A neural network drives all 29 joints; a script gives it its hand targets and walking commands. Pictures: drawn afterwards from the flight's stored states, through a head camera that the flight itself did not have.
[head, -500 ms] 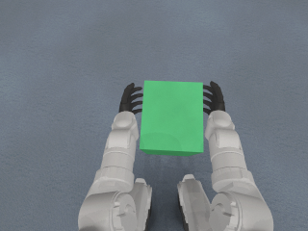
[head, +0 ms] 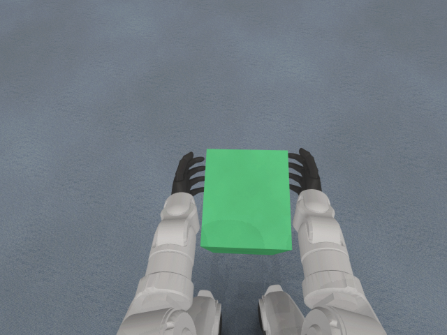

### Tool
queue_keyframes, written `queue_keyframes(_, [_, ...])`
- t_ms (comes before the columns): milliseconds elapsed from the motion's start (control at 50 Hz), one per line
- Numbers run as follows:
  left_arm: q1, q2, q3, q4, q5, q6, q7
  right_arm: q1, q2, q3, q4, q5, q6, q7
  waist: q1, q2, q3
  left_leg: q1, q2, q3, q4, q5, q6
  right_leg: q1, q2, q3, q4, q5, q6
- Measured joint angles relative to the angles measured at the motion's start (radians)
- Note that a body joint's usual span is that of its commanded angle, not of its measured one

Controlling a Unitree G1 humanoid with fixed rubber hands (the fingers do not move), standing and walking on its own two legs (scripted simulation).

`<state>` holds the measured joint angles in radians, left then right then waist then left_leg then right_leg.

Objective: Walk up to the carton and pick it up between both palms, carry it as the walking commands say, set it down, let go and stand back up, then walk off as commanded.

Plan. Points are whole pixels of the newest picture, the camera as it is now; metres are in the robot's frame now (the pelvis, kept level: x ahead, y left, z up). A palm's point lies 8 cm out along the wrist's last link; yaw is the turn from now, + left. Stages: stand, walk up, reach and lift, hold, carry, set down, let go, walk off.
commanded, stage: reach and lift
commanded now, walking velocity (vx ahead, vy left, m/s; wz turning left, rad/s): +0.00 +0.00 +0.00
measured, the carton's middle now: (244, 210) +0.36 -0.02 -0.11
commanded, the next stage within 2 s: none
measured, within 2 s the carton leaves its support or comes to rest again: neither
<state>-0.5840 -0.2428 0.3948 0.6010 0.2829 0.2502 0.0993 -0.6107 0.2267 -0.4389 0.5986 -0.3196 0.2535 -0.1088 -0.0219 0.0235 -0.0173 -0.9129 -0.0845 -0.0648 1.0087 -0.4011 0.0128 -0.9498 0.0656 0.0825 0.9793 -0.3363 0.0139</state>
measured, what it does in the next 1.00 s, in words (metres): rises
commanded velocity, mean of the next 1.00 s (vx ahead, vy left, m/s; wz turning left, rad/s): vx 0.00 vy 0.00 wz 0.00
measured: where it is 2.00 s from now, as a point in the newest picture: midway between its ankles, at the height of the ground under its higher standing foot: outside the picture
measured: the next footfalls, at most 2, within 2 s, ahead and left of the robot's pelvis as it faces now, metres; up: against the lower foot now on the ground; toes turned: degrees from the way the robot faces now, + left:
none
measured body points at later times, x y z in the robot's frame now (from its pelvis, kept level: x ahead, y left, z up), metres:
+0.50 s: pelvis +0.02 +0.00 +0.05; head +0.09 +0.00 +0.49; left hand +0.38 +0.10 +0.03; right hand +0.37 -0.14 +0.03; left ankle +0.04 +0.11 -0.67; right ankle +0.07 -0.12 -0.67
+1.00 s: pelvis +0.02 -0.01 +0.07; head +0.00 -0.01 +0.52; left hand +0.36 +0.10 +0.10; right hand +0.36 -0.13 +0.10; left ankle +0.04 +0.11 -0.67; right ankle +0.07 -0.12 -0.67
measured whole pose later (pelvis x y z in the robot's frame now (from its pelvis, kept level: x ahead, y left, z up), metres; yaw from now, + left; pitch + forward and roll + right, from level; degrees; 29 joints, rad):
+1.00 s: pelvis +0.02 -0.01 +0.07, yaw +0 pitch -5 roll +0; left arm -0.48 -0.23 0.30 0.57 0.29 0.55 0.10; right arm -0.49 0.23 -0.37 0.55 -0.32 0.55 -0.13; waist -0.01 0.01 0.02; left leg -0.18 -0.06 -0.10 0.53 -0.25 0.01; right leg -0.22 0.05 0.08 0.50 -0.20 0.00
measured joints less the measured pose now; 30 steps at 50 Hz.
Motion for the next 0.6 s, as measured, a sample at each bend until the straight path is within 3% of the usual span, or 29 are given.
queue_keyframes(320, [0.072, 0.004, -0.053, -0.009, 0.004, 0.021, -0.003, 0.085, 0.017, 0.022, -0.03, -0.014, 0.017, 0.001, -0.003, -0.002, 0.037, 0.262, 0.011, -0.007, -0.219, 0.07, 0.006, 0.266, -0.006, 0.01, -0.225, 0.072, -0.001])
queue_keyframes(600, [0.096, 0.012, -0.093, 0.01, 0.006, 0.099, 0.01, 0.125, 0.002, 0.049, -0.025, -0.001, 0.094, -0.005, -0.003, -0.012, 0.038, 0.479, 0.018, -0.01, -0.371, 0.117, 0.008, 0.482, -0.012, 0.017, -0.374, 0.117, -0.004])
